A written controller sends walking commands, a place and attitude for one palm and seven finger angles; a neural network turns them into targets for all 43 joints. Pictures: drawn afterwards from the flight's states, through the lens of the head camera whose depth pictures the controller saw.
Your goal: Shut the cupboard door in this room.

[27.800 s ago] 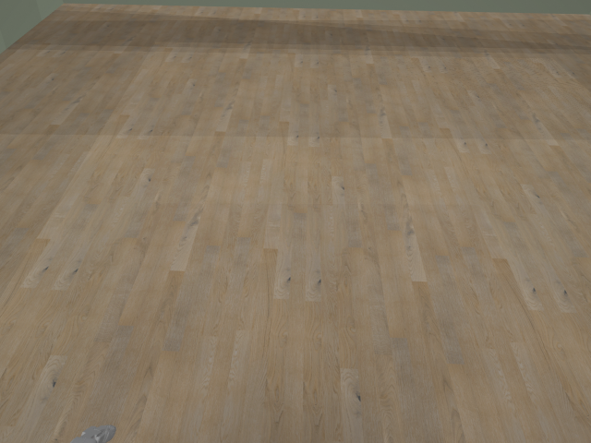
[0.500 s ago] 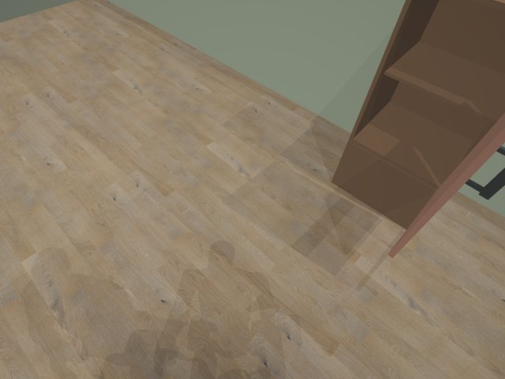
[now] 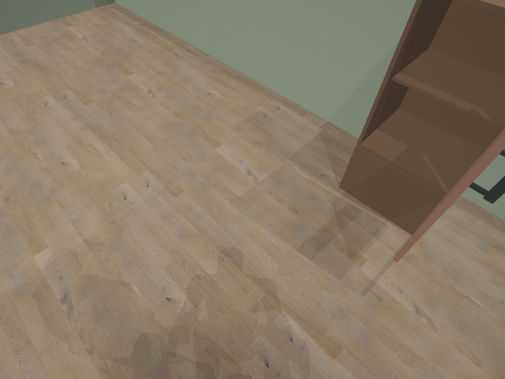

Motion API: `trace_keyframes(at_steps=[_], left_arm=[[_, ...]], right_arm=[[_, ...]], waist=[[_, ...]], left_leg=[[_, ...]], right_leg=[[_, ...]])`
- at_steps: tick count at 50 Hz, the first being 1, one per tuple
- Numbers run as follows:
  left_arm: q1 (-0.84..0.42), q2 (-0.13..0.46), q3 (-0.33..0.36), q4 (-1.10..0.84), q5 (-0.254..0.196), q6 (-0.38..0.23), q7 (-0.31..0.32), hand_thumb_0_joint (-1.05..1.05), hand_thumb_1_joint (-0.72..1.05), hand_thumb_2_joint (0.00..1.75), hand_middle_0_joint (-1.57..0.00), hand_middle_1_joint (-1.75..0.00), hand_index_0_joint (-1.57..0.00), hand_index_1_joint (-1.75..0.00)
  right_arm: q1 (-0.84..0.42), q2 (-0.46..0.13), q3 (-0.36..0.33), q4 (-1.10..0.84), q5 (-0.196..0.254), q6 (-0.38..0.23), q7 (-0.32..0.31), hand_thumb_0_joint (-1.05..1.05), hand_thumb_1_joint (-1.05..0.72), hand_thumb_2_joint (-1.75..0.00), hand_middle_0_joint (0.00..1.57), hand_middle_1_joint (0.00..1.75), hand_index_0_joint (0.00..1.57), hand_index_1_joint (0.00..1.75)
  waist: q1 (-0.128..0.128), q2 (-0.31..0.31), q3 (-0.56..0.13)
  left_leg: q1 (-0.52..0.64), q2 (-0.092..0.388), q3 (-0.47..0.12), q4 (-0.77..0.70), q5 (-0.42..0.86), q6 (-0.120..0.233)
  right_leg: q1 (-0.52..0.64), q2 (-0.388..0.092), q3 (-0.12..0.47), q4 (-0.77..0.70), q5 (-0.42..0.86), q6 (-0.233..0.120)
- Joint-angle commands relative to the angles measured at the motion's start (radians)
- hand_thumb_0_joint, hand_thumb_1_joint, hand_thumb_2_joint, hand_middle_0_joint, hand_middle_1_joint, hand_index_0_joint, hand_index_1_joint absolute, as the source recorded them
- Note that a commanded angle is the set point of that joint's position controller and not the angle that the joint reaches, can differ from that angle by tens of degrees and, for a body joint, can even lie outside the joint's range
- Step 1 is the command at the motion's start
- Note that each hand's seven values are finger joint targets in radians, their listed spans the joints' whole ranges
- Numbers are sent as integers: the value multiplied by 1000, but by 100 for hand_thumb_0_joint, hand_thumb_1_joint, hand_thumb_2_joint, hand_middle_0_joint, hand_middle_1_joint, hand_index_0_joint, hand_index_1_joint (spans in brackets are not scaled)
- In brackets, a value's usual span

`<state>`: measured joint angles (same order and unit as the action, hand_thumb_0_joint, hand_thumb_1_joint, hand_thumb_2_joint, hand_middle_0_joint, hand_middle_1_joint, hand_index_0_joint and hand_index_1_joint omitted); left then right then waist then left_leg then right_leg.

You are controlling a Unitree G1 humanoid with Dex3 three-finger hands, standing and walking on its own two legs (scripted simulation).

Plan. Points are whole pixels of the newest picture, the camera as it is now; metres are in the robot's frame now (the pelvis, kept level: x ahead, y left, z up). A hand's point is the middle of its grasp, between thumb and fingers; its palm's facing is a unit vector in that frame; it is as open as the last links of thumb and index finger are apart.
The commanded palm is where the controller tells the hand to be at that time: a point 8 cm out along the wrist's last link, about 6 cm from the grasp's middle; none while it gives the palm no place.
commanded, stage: turn or walk to find it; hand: left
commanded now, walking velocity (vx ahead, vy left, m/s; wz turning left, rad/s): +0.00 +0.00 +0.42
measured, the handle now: (498, 176) +0.55 -0.51 -0.01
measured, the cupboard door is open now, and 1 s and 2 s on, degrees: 86 86 86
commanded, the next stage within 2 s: stand and wait in 0.12 s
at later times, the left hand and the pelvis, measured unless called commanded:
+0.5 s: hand out of the picture +0.00 +0.21 -0.17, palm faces +0.13 -0.97 -0.21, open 7.4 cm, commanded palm none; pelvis +0.00 +0.01 +0.01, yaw +6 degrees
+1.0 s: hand out of the picture -0.01 +0.18 -0.18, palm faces +0.18 -0.96 -0.19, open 7.3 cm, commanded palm none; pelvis +0.00 +0.00 +0.00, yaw +9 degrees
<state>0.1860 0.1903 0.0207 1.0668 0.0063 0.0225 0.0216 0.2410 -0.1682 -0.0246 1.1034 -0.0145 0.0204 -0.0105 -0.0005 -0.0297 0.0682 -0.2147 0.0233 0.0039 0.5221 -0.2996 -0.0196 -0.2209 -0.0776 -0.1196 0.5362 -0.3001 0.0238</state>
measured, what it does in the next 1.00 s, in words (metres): steps on the spot: right foot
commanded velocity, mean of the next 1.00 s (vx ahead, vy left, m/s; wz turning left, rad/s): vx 0.00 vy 0.00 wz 0.17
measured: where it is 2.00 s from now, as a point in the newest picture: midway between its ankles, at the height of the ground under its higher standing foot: outside the picture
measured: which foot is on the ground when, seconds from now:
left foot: down 0.00-1.00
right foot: down 0.00-0.26, up 0.28-0.54, down 0.56-1.00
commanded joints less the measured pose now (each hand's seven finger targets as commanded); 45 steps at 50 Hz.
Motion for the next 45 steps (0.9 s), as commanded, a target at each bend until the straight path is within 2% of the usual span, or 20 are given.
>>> trace_keyframes(at_steps=[1,3,5,7,9,11,12,13,14,15,17,21,25,26,28,30,32,35,37,45], left_arm=[[95,117,35,-39,3,-19,7,0,90,90,-20,-30,-20,-30],[99,146,46,-49,6,-21,9,0,90,90,-20,-30,-20,-30],[100,193,62,-64,11,-19,11,0,90,90,-20,-30,-20,-30],[92,195,66,-78,20,-19,13,0,90,90,-20,-30,-20,-30],[56,187,61,-82,27,-21,11,0,90,90,-20,-30,-20,-30],[40,175,57,-80,15,-17,10,0,90,90,-20,-30,-20,-30],[53,139,51,-87,6,-11,8,0,90,90,-20,-30,-20,-30],[72,85,35,-98,1,-7,7,0,90,90,-20,-30,-20,-30],[36,78,27,-95,8,-2,13,0,90,90,-20,-30,-20,-30],[18,85,26,-89,9,4,12,0,90,90,-20,-30,-20,-30],[39,70,21,-61,11,0,5,0,90,90,-20,-30,-20,-30],[68,50,4,-30,8,-10,-1,0,90,90,-20,-30,-20,-30],[121,69,9,-8,6,-19,6,0,90,90,-20,-30,-20,-30],[152,81,12,-2,8,-24,10,0,90,90,-20,-30,-20,-30],[129,146,18,-8,15,-35,15,0,90,90,-20,-30,-20,-30],[83,172,27,-21,11,-35,12,0,90,90,-20,-30,-20,-30],[58,146,21,-26,12,-34,11,0,90,90,-20,-30,-20,-30],[69,115,17,-19,6,-36,11,0,90,90,-20,-30,-20,-30],[78,99,12,-8,3,-33,12,0,90,90,-20,-30,-20,-30],[105,101,17,9,2,-25,15,0,90,90,-20,-30,-20,-30]], right_arm=[[-23,-153,-36,-75,3,-24,-16,0,-90,-90,20,30,20,30],[-20,-132,-39,-93,3,-18,-13,0,-90,-90,20,30,20,30],[-15,-108,-42,-113,4,-7,-9,0,-90,-90,20,30,20,30],[-52,-94,-45,-133,1,3,-7,0,-90,-90,20,30,20,30],[-35,-69,-40,-130,7,0,0,0,-90,-90,20,30,20,30],[28,-69,-34,-105,7,-13,4,0,-90,-90,20,30,20,30],[50,-118,-41,-98,0,-25,1,0,-90,-90,20,30,20,30],[53,-199,-53,-104,-6,-29,-4,0,-90,-90,20,30,20,30],[44,-207,-58,-92,-5,-30,-8,0,-90,-90,20,30,20,30],[14,-202,-53,-98,-4,-31,-16,0,-90,-90,20,30,20,30],[-32,-169,-41,-94,-8,-34,-23,0,-90,-90,20,30,20,30],[-33,-164,-37,-74,-4,-38,-26,0,-90,-90,20,30,20,30],[-43,-163,-44,-69,6,-28,-18,0,-90,-90,20,30,20,30],[-57,-154,-44,-75,9,-27,-15,0,-90,-90,20,30,20,30],[-45,-87,-32,-89,17,-26,-8,0,-90,-90,20,30,20,30],[-61,-81,-32,-90,6,-4,-7,0,-90,-90,20,30,20,30],[-33,-74,-27,-70,2,-5,-8,0,-90,-90,20,30,20,30],[7,-85,-20,-37,4,-23,-10,0,-90,-90,20,30,20,30],[2,-99,-18,-23,6,-35,-14,0,-90,-90,20,30,20,30],[-1,-100,-17,-18,8,-28,-19,0,-90,-90,20,30,20,30]], waist=[[33,128,-84],[29,40,-90],[31,-116,-82],[42,-171,-31],[14,-149,-24],[-18,-96,-74],[-24,58,-104],[-15,253,-102],[-38,284,-94],[-23,248,-51],[-1,200,-23],[-1,143,-80],[16,146,-77],[32,114,-86],[5,-67,-70],[4,-214,7],[-13,-157,37],[-9,-60,-35],[1,49,-54],[14,55,-29]], left_leg=[[-69,130,-153,-112,325,69],[-117,77,-92,-27,250,38],[-165,11,1,136,106,3],[-197,11,19,313,-194,-9],[-152,25,31,241,-193,-10],[7,25,40,-20,62,-4],[92,119,-103,-119,230,34],[112,282,-307,-201,359,124],[56,325,-350,-282,260,181],[18,322,-352,-291,223,201],[24,281,-267,-258,299,204],[108,222,-155,-215,423,178],[53,179,-150,-149,442,133],[18,153,-136,-108,374,103],[-72,37,-25,-22,145,23],[-45,0,20,53,-47,-4],[-21,17,10,48,-11,0],[67,66,-15,-62,231,8],[70,98,-56,-97,330,29],[6,94,-57,-100,296,27]], right_leg=[[88,-49,32,-27,163,-2],[115,-117,78,-76,202,-28],[109,-253,164,-157,216,-106],[32,-337,203,-202,297,-183],[14,-301,127,-145,395,-170],[-19,-228,51,-29,329,-89],[-101,-127,-11,76,172,-24],[-174,-29,-36,187,-93,31],[-165,-11,19,318,-285,25],[-188,-26,78,384,-280,15],[-199,-30,104,391,-230,13],[-124,-9,74,207,-178,23],[7,9,39,-38,7,31],[64,-11,47,-132,99,29],[97,-172,198,-191,234,-34],[-60,-241,272,-271,111,-120],[-84,-202,226,-239,167,-125],[-44,-107,128,-152,196,-54],[10,-68,90,-119,214,-23],[70,-76,66,-121,215,-21]])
